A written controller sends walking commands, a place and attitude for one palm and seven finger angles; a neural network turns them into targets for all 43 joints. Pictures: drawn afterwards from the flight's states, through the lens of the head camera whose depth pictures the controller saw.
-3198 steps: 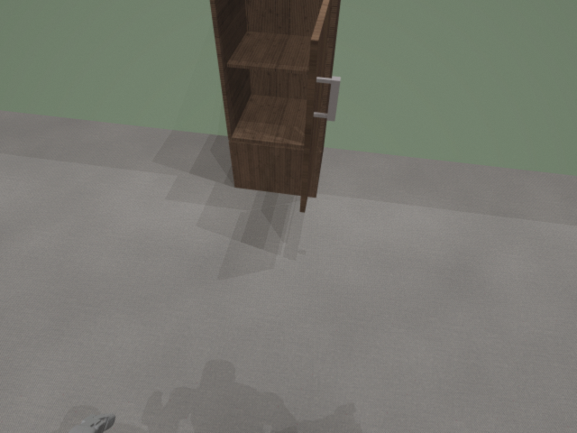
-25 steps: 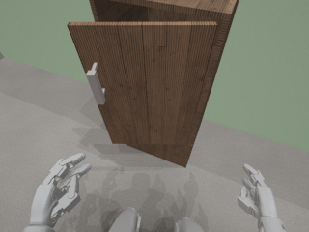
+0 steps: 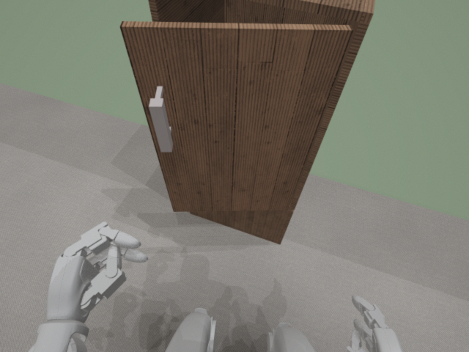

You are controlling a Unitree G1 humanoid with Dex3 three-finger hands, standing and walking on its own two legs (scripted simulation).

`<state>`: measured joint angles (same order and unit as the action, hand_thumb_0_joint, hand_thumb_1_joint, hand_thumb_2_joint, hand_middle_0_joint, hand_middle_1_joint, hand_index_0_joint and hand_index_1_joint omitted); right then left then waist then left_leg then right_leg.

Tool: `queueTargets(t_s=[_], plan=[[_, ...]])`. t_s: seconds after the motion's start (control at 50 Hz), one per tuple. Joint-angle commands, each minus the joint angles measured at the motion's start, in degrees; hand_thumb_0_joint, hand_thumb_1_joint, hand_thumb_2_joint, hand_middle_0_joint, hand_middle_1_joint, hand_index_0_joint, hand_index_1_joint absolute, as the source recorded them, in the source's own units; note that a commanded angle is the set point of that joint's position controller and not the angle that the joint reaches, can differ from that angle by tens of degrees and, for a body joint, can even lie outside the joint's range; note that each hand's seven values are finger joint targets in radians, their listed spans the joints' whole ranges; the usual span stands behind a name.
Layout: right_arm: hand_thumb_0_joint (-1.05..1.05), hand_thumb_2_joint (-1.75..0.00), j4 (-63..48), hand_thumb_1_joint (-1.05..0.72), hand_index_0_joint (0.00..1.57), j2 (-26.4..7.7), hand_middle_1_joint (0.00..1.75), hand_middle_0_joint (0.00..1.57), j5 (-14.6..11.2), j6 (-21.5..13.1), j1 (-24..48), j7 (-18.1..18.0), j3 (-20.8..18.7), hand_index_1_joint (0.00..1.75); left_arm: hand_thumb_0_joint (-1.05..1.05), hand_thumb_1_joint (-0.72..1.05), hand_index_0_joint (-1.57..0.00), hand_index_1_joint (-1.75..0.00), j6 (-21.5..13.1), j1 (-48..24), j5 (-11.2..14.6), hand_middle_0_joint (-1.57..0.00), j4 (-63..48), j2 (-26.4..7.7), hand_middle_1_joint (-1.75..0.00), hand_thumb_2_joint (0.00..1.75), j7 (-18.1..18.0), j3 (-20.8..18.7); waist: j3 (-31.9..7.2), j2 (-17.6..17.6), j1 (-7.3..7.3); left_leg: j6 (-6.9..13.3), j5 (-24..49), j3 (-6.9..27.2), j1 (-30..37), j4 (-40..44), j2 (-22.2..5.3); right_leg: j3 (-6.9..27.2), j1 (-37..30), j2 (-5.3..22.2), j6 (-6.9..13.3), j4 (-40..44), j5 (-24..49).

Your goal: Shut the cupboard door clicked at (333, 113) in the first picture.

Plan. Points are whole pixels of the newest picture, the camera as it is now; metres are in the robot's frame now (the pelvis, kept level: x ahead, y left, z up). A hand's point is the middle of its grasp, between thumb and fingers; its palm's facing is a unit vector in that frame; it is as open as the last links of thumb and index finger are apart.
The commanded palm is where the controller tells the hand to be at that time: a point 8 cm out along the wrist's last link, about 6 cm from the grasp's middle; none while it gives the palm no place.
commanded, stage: raise the hand and make a fist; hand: left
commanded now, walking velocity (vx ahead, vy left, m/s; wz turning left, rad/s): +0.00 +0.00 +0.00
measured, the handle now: (163, 119) +0.52 +0.18 +0.08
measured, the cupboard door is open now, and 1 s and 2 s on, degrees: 22 22 22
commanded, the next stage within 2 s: bring the fist close to the handle in 1.00 s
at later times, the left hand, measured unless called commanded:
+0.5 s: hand (115, 259) +0.24 +0.19 +0.08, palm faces +0.07 -1.00 -0.05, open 3.1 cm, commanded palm +0.21 +0.24 +0.08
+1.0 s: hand (136, 252) +0.25 +0.16 +0.08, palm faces +0.07 -1.00 -0.05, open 3.1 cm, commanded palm +0.22 +0.21 +0.08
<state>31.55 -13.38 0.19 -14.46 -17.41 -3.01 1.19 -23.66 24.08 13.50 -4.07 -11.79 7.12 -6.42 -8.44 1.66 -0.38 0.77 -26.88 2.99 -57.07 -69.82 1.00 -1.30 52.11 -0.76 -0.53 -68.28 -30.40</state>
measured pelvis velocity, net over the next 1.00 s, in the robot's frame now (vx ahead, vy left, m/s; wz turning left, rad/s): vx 0.02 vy -0.03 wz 0.01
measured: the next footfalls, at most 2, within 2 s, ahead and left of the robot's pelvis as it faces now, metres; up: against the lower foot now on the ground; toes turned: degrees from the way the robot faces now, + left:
none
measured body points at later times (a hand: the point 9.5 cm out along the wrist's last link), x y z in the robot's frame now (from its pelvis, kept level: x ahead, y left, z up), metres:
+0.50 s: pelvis +0.02 +0.00 +0.01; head +0.07 +0.01 +0.46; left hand +0.23 +0.24 +0.08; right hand +0.22 -0.21 -0.05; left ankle +0.07 +0.10 -0.64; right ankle +0.03 -0.13 -0.64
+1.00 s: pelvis +0.02 -0.03 +0.01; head +0.07 -0.03 +0.46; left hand +0.24 +0.21 +0.09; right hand +0.20 -0.26 -0.06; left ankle +0.07 +0.10 -0.64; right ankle +0.03 -0.13 -0.64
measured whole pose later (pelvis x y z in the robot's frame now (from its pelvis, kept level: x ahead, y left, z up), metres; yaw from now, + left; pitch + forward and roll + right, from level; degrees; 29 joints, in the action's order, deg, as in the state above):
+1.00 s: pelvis +0.02 -0.03 +0.01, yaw +0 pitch +13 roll -1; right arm 28.7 -14.4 -0.5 -9.2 -15.3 -3.2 0.8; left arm -21.5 22.0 15.3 -2.7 -12.4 10.5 -8.1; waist -8.8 2.2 0.4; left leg -1.3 -28.0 4.0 -51.8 -66.4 0.1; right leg -2.2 47.5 -1.6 1.4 -66.0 -31.9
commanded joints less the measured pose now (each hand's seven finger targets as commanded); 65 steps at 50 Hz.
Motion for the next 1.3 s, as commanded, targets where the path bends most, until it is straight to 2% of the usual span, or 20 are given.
queueTargets(t_s=[0.0, 0.04, 0.2, 0.28, 0.36, 0.4, 0.42, 0.48, 0.56, 0.7, 0.72, 0.78, 0.92, 1.02, 1.04, 1.06, 1.1, 1.14, 1.18, 1.28], plan=[[0.0, -0.9, -11.25, -0.9, 0.2, -7.59, 0.3, 0.2, -0.46, -2.93, 6.14, -0.36, -3.63, 0.3, 0.0, 0.9, -1.04, -1.22, -3.05, -0.78, 0.67, -1.04, -13.74, -5.09, -1.22, 0.9, 0.08, -2.36, -10.93, 2.59, 1.4, -0.03, -0.93, 2.91, 12.63, 15.26, -1.12, -3.49, -2.77, -1.03, 2.61, 9.5, 1.79], [0.0, -0.9, -11.66, -0.9, 0.2, -7.57, 0.3, 0.2, -0.4, -2.34, 6.17, -0.35, -3.65, 0.3, 0.0, 0.9, -1.08, -1.26, -2.84, -0.82, 0.36, -1.08, -16.33, -5.41, -1.26, 0.9, -0.38, -2.43, -12.51, 4.08, 1.47, -0.16, 2.17, 3.05, 14.6, 15.21, -1.23, -3.76, -3.24, -1.1, 2.72, 9.02, 4.11], [0.0, -0.9, -12.44, -0.9, 0.2, -7.37, 0.3, 0.2, -0.43, 0.27, 5.69, -0.19, -3.21, 0.3, 0.0, 0.9, -1.23, -1.42, -1.07, -1.68, -0.02, -1.23, -14.93, -4.58, -1.42, 0.9, -0.23, -1.63, -9.04, 3.07, 0.3, -0.48, 2.44, 3.39, 14.86, 15.43, -1.29, -4.13, -2.95, -1.64, 2.6, 10.12, 5.18], [0.0, -0.9, -13.1, -0.9, 0.2, -7.47, 0.3, 0.2, -0.47, 0.94, 5.22, -0.36, -2.97, 0.3, 0.0, 0.9, -1.3, -1.5, -0.1, -3.39, 0.42, -1.3, -15.85, -5.85, -1.5, 0.9, 1.2, -2.51, -10.84, 4.06, 0.41, -0.51, 3.96, 3.21, 15.92, 15.36, -1.14, -3.99, -4.52, -1.64, 2.63, 10.49, 6.28], [0.0, -0.9, -13.35, -0.9, 0.2, -7.19, 0.3, 0.2, -0.59, 1.37, 5.14, -0.36, -2.82, 0.3, 0.0, 0.9, -1.3, -1.5, 0.5, -2.77, 1.16, -1.3, -16.36, -6.55, -1.5, 0.9, 1.81, -3.68, -11.68, 4.94, 0.76, -0.43, 7.36, 2.47, 17.21, 15.02, -1.03, -3.72, -6.49, -1.82, 2.72, 11.22, 8.6], [0.0, -0.9, -13.14, -0.9, 0.2, -7.13, 0.3, 0.2, -0.59, 1.57, 5.03, -0.41, -2.73, 0.3, 0.0, 0.9, -1.3, -1.5, 0.72, -3.41, 1.51, -1.3, -15.6, -6.6, -1.5, 0.9, 1.87, -4.16, -11.15, 3.4, 0.48, -0.29, 7.58, 2.27, 16.65, 14.72, -0.94, -3.65, -6.88, -1.9, 2.58, 11.59, 8.9], [0.0, -0.9, -12.8, -0.9, 0.2, -7.16, 0.3, 0.2, -0.56, 1.58, 5.3, -0.47, -2.64, 0.3, 0.0, 0.9, -1.3, -1.5, 0.79, -3.24, 1.41, -1.3, -14.94, -7.44, -1.5, 0.9, 1.92, -4.76, -10.32, 4.23, 0.66, -0.23, 7.8, 2.17, 16.15, 14.61, -0.9, -3.42, -7.07, -1.92, 2.71, 11.74, 8.92], [0.0, -0.9, -12.68, -0.9, 0.2, -7.16, 0.3, 0.2, -0.6, 1.68, 5.11, -0.5, -2.69, 0.3, 0.0, 0.9, -1.3, -1.5, 0.94, -3.96, 2.33, -1.3, -13.25, -7.11, -1.5, 0.9, 2.51, -5.32, -10.54, 1.59, 0.56, 0.02, 7.97, 1.4, 14.95, 13.97, -0.64, -2.9, -8.39, -1.74, 2.45, 12.46, 9.25], [0.0, -0.9, -12.38, -0.9, 0.2, -7.19, 0.3, 0.2, -0.89, 1.48, 5.2, -0.56, -2.78, 0.3, 0.0, 0.9, -1.3, -1.5, 0.5, -4.92, 2.94, -1.3, -13.38, -7.43, -1.5, 0.9, 3.43, -5.59, -11.02, 2.28, 0.75, 0.17, 9.49, 0.58, 15.2, 13.51, -0.43, -1.91, -9.88, -1.48, 2.41, 13.03, 10.88], [0.0, -0.9, -12.09, -0.9, 0.2, -7.29, 0.3, 0.2, -1.01, 1.62, 5.25, -0.64, -3.06, 0.3, 0.0, 0.9, -1.3, -1.5, 0.3, -4.34, 3.74, -1.3, -10.43, -7.61, -1.5, 0.9, 3.89, -6.27, -9.85, -0.68, 0.95, 0.46, 8.52, -0.43, 12.44, 12.54, -0.1, 0.58, -11.36, -0.71, 1.78, 14.85, 9.69], [0.0, -0.9, -12.05, -0.9, 0.2, -7.35, 0.3, 0.2, -0.97, 1.68, 5.32, -0.71, -3.14, 0.3, 0.0, 0.9, -1.3, -1.5, 0.15, -4.24, 3.65, -1.3, -10.34, -8.24, -1.5, 0.9, 3.79, -6.78, -9.86, -1.7, 1.01, 0.6, 8.46, -0.41, 11.81, 12.16, -0.18, 0.95, -11.71, -0.73, 1.78, 15.0, 9.14], [0.0, -0.9, -12.16, -0.9, 0.2, -7.14, 0.3, 0.2, -1.06, 1.69, 5.39, -0.64, -3.2, 0.3, 0.0, 0.9, -1.3, -1.5, -0.7, -5.22, 3.23, -1.3, -11.33, -7.87, -1.5, 0.9, 3.34, -6.27, -10.31, 0.52, 1.04, 0.56, 8.03, -0.88, 12.3, 12.11, -0.09, 1.67, -11.35, -0.38, 1.72, 15.19, 8.45], [0.0, -0.9, -12.06, -0.9, 0.2, -7.05, 0.3, 0.2, -1.03, 2.11, 5.43, -0.63, -3.22, 0.3, 0.0, 0.9, -1.3, -1.5, -1.5, -4.85, 3.05, -1.3, -9.93, -8.03, -1.5, 0.9, 2.79, -6.54, -9.38, -1.89, 0.69, 0.76, 7.16, -1.09, 10.89, 11.33, -0.09, 2.93, -11.59, -0.21, 1.36, 15.99, 7.3], [0.0, -0.9, -12.14, -0.9, 0.2, -7.09, 0.3, 0.2, -0.96, 2.22, 5.45, -0.79, -3.09, 0.3, 0.0, 0.9, -1.3, -1.5, -1.33, -5.44, 3.14, -1.3, -10.35, -8.45, -1.5, 0.9, 3.15, -6.71, -10.07, -1.54, 0.7, 0.86, 7.63, -1.03, 11.19, 11.19, -0.1, 3.16, -12.12, -0.16, 1.36, 15.92, 8.22], [0.0, -0.9, -12.27, -0.9, 0.2, -6.95, 0.3, 0.2, -0.98, 2.33, 5.39, -0.81, -3.1, 0.3, 0.0, 0.9, -1.3, -1.5, -1.21, -5.14, 3.33, -1.3, -9.6, -7.65, -1.5, 0.9, 3.41, -6.41, -10.17, -3.12, 0.57, 0.81, 7.58, -1.19, 10.67, 11.0, -0.06, 3.55, -12.61, 0.21, 0.97, 16.17, 8.85], [0.0, -0.9, -12.23, -0.9, 0.2, -6.89, 0.3, 0.2, -1.07, 2.36, 5.5, -0.8, -3.04, 0.3, 0.0, 0.9, -1.3, -1.5, -1.15, -5.39, 3.36, -1.3, -9.68, -7.03, -1.5, 0.9, 3.68, -5.81, -9.95, -2.4, 0.53, 0.75, 7.77, -1.14, 10.75, 10.96, -0.14, 3.56, -12.39, 0.22, 0.96, 16.1, 9.39], [0.0, -0.9, -12.0, -0.9, 0.2, -7.05, 0.3, 0.2, -1.02, 2.28, 5.53, -0.88, -2.93, 0.3, 0.0, 0.9, -1.3, -1.5, -1.34, -8.19, 3.09, -1.3, -10.58, -7.11, -1.5, 0.9, 3.66, -5.2, -9.98, -0.35, 0.19, 0.78, 7.77, -1.04, 11.54, 11.19, -0.15, 2.69, -11.3, -0.09, 1.3, 15.47, 9.05], [0.0, -0.9, -11.22, -0.9, 0.2, -7.19, 0.3, 0.2, -0.92, 2.0, 5.61, -1.09, -2.88, 0.3, 0.0, 0.9, -1.3, -1.5, -1.42, -13.4, 2.48, -1.3, -9.97, -7.17, -1.5, 0.9, 3.29, -4.33, -9.49, -0.64, -0.82, 0.95, 7.22, -0.75, 11.71, 10.72, -0.33, 2.25, -9.4, -0.3, 1.37, 15.03, 8.41], [0.0, -0.9, -10.57, -0.9, 0.2, -7.32, 0.3, 0.2, -0.95, 2.0, 5.48, -1.25, -2.8, 0.3, 0.0, 0.9, -1.3, -1.5, -1.18, -15.97, 2.32, -1.3, -6.98, -7.53, -1.5, 0.9, 3.06, -5.09, -9.09, -1.38, -0.83, 0.83, 6.24, -0.66, 11.21, 10.89, -0.38, 2.12, -8.83, -0.51, 1.51, 15.1, 6.81], [0.0, -0.9, -9.74, -0.9, 0.2, -7.38, 0.3, 0.2, -1.09, 2.1, 5.58, -1.46, -2.75, 0.3, 0.0, 0.9, -1.3, -1.5, 0.67, -21.07, 1.84, -1.3, -4.49, -8.04, -1.5, 0.9, 2.84, -5.27, -13.08, 0.87, -0.05, 0.85, 8.3, -0.83, 14.0, 12.09, -0.37, 1.51, -10.92, -0.55, 1.74, 14.87, 9.8]])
